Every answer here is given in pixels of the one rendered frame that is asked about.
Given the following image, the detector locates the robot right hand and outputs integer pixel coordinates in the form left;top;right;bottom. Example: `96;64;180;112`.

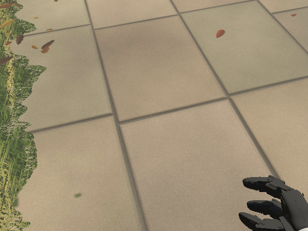
239;175;308;231

